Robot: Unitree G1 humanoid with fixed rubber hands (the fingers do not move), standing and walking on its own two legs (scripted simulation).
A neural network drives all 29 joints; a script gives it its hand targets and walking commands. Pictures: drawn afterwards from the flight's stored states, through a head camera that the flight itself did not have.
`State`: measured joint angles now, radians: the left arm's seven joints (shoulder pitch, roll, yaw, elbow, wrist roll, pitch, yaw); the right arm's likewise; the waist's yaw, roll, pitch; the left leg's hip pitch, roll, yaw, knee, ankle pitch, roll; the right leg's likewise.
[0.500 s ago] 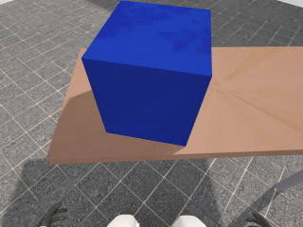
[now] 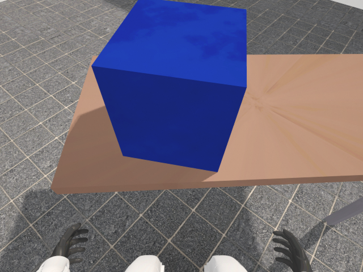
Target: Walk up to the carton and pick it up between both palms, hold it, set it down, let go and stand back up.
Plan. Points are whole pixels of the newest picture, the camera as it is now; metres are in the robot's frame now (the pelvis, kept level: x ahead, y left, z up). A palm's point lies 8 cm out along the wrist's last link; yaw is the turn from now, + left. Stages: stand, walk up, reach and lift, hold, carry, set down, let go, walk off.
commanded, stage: reach and lift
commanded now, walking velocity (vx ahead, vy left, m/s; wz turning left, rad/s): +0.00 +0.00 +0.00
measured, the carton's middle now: (180, 88) +0.52 +0.02 +0.09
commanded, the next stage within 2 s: none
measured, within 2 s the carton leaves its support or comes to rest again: neither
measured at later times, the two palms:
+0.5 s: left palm (58, 252) +0.15 +0.26 -0.02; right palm (312, 255) +0.15 -0.24 -0.01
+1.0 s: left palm (39, 232) +0.18 +0.28 +0.03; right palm (293, 238) +0.17 -0.19 +0.03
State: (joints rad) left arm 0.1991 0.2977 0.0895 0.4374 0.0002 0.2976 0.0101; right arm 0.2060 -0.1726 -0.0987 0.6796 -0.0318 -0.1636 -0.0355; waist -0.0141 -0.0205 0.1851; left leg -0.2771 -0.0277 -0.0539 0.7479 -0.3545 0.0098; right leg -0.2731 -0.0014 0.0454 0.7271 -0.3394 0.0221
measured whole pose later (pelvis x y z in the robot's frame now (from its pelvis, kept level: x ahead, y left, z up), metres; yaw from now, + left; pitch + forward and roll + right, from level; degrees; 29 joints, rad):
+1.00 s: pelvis -0.01 -0.02 +0.01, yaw -1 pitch -12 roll +1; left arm 0.18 0.47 0.11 0.28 -0.21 0.05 -0.17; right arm 0.41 -0.04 0.08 -0.12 0.12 0.19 -0.26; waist 0.06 -0.03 0.16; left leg -0.13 0.03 0.01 0.64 -0.30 0.01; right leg -0.15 0.01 0.05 0.68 -0.31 0.01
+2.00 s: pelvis +0.03 -0.01 +0.02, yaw +0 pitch -7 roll +0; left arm -0.16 0.51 0.07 0.15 -0.34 0.36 -0.17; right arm 0.05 -0.16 0.07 -0.21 0.25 0.35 -0.32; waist 0.06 -0.03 0.16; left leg -0.13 0.03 0.01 0.56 -0.30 -0.02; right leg -0.13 0.01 0.05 0.56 -0.30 0.01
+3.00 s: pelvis +0.02 -0.01 +0.02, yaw +0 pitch -7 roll +0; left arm -0.88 0.57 0.02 0.76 -0.34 0.41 -0.15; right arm -0.67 -0.21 0.00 0.35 0.30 0.48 -0.30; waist -0.07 -0.04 0.15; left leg -0.13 0.03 0.01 0.56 -0.30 -0.02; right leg -0.13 0.01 0.05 0.54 -0.28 0.01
